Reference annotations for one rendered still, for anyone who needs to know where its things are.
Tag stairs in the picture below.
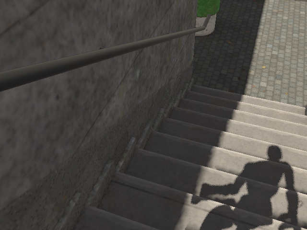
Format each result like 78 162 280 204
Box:
72 84 307 230

